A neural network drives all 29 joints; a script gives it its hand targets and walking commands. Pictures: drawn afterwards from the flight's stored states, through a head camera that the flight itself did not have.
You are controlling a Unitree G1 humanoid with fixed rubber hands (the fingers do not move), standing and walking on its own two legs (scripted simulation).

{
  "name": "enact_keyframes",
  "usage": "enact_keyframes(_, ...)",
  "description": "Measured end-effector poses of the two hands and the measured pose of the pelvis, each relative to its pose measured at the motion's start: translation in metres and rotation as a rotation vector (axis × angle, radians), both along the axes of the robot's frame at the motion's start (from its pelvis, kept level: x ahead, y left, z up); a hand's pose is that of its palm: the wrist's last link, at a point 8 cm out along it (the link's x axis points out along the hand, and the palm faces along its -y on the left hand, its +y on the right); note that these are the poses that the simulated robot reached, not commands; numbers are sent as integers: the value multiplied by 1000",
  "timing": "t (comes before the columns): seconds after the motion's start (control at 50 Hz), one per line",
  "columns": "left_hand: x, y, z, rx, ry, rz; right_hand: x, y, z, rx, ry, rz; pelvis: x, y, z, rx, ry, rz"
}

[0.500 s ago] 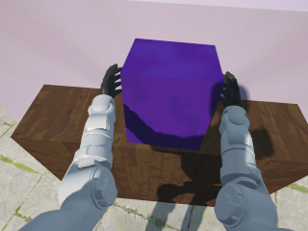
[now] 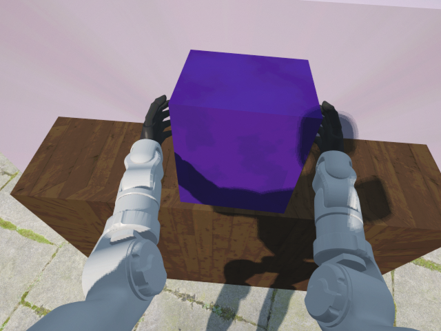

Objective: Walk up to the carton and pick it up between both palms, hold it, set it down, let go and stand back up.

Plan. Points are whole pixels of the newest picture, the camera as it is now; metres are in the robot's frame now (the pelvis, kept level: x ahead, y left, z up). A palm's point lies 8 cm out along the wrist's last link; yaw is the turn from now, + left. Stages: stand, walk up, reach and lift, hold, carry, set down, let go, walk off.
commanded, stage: set down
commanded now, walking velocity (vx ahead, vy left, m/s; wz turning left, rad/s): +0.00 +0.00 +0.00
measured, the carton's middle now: (239, 135) +0.48 -0.06 +0.06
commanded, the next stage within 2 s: none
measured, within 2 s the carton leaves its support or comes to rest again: rests again in 0.14 s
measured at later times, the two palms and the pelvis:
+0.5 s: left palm (128, 134) +0.47 +0.16 +0.08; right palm (316, 151) +0.42 -0.20 +0.07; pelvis +0.00 +0.01 -0.01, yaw -4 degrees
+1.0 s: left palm (100, 107) +0.47 +0.19 +0.15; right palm (352, 113) +0.42 -0.24 +0.16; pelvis -0.02 +0.02 -0.02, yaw -3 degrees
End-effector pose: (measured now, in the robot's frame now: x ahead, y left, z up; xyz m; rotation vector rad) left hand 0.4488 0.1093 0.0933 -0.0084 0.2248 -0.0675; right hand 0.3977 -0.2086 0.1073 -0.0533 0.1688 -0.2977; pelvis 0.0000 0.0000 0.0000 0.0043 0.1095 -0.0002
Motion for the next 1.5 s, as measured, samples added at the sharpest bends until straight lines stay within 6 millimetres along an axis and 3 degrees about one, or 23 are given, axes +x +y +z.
enact_keyframes(0.16,0,3,-28,21,69,6,5,1,-21,23,63,11,1,1,-1,4,51,-24)
enact_keyframes(0.24,6,15,-41,27,75,56,11,3,-35,53,99,11,2,1,-3,9,121,-50)
enact_keyframes(0.38,23,40,-28,32,-10,107,24,4,-36,38,99,31,5,5,-7,8,234,-70)
enact_keyframes(0.52,24,53,-11,45,3,97,22,4,-38,73,137,19,3,15,-9,-7,247,-62)
enact_keyframes(0.7,16,73,18,62,-8,108,21,-7,-10,88,92,7,-7,24,-12,-28,226,-55)
enact_keyframes(0.92,17,79,48,32,35,93,19,-27,39,92,126,-13,-18,21,-16,-30,194,-48)
enact_keyframes(1.16,27,84,90,27,9,98,37,-14,83,110,99,33,-13,17,-15,-27,186,-46)
enact_keyframes(1.34,13,101,115,34,-20,94,29,-3,92,116,94,46,0,14,-7,-31,90,-25)
enact_keyframes(1.42,3,107,109,45,-3,91,20,-5,84,123,105,38,1,14,-6,-33,43,-18)
enact_keyframes(1.5,-8,109,90,49,36,83,8,-11,68,129,124,25,-2,14,-5,-34,9,-16)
